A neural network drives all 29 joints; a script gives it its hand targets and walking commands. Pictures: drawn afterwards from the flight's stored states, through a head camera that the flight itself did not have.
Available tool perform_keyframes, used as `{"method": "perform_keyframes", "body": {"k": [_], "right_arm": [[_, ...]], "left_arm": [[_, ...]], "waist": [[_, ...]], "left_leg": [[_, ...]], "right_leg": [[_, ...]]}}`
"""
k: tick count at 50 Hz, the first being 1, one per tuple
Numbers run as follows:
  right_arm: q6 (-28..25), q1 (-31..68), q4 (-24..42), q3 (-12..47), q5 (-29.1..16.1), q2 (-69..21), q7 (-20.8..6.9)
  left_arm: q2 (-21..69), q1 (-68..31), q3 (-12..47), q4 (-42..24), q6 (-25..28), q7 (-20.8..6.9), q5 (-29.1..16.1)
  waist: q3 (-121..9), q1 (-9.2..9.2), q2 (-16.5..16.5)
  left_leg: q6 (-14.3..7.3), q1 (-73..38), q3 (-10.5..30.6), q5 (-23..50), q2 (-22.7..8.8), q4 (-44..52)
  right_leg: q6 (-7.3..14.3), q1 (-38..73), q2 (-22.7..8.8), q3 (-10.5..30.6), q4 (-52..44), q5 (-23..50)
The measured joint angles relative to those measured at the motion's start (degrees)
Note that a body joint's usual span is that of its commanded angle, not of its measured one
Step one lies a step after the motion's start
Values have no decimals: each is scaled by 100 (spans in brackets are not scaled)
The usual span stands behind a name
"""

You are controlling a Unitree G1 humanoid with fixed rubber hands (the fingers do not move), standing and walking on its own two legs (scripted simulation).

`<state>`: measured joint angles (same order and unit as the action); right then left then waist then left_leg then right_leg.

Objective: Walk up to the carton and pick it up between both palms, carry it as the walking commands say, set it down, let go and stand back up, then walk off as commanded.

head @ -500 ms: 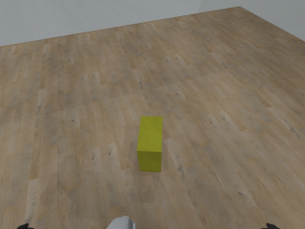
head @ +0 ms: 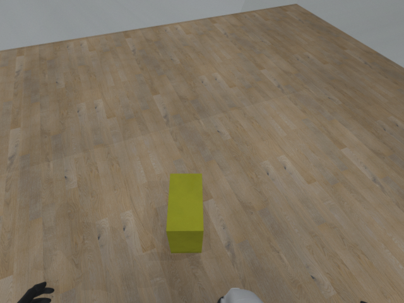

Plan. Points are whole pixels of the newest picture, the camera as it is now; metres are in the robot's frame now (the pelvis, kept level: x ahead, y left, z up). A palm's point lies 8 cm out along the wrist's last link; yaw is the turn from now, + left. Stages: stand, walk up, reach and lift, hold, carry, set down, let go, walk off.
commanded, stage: walk up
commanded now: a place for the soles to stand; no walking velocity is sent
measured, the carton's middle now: (186, 214) +0.56 +0.03 -0.61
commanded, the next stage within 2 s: stand in 1.98 s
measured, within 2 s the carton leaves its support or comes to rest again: neither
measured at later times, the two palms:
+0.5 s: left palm (33, 295) +0.16 +0.32 -0.09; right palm (343, 264) +0.19 -0.31 -0.07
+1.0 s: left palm (1, 301) +0.15 +0.37 -0.07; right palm (342, 281) +0.16 -0.30 -0.08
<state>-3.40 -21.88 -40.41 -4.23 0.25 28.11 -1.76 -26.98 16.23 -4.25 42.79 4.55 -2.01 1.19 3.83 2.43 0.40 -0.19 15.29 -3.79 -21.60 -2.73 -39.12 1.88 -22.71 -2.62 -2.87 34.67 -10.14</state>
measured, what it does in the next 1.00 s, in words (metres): shifts its weight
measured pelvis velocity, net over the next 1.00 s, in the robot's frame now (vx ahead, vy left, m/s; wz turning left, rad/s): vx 0.08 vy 0.03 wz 0.00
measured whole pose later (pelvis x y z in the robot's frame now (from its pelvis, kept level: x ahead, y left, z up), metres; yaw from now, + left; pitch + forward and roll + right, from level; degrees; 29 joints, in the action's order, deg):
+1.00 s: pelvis +0.08 +0.03 +0.02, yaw +0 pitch -2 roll +0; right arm -0.7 -9.2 -58.3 -3.1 2.3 25.2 -2.5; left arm -26.7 8.9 -1.3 58.7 1.8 0.1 0.7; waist 2.0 -0.6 0.1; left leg -1.7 8.6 -3.4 -17.6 0.7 -28.1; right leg 0.3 -13.4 -4.3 -1.3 30.8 -16.5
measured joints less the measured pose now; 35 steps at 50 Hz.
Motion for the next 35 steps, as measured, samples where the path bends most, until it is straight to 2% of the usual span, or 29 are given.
{"method": "perform_keyframes", "body": {"k": [3, 5, 7, 10, 11, 14, 17, 27, 35], "right_arm": [[113, 152, -158, 100, -28, -110, 105], [129, 248, -256, 161, -23, -191, 144], [105, 322, -366, 191, -11, -269, 147], [54, 402, -517, 190, 57, -294, 158], [39, 452, -594, 195, 77, -302, 166], [40, 670, -832, 252, 59, -324, 154], [60, 961, -1015, 306, 5, -369, 149], [129, 1788, -1458, 327, -40, -391, 157], [177, 2008, -1891, 343, -22, -462, 143]], "left_arm": [[35, -179, 27, 10, -8, 63, -25], [67, -259, 69, -22, -50, 98, -50], [65, -320, 107, -37, -97, 112, -46], [39, -378, 159, -4, -192, 114, -94], [54, -415, 171, 52, -230, 121, -133], [151, -486, 237, 338, -299, 145, -172], [211, -545, 304, 625, -250, 144, -135], [313, -984, 425, 1306, -255, 173, -155], [332, -1213, 445, 1742, -280, 166, -145]], "waist": [[49, -87, -140], [68, -157, -183], [79, -228, -172], [63, -254, -131], [65, -265, -98], [23, -288, -83], [-42, -274, -7], [-96, -316, 44], [-138, -326, -14]], "left_leg": [[-99, 392, 233, -742, 81, -1046], [-118, 564, 263, -856, 125, -1277], [-122, 557, 193, -694, 119, -934], [-160, 309, 149, 153, 144, 24], [-103, 318, 141, 269, 160, -24], [3, 245, 158, 127, 92, -114], [51, 101, 173, 128, 80, 71], [32, -388, 131, 387, 107, 782], [34, -774, 88, 724, 139, 1486]], "right_leg": [[-60, -71, 43, -19, 364, -229], [-74, 3, 21, -18, 334, -357], [-123, 66, -17, -3, 291, -374], [-218, 19, -84, 14, 533, -549], [-227, 14, -106, 27, 613, -625], [-193, 201, -12, 38, 442, -627], [-261, 362, 2, 18, 227, -562], [-284, 817, 7, 31, -418, -356], [-305, 1170, 6, 52, -1065, -45]]}}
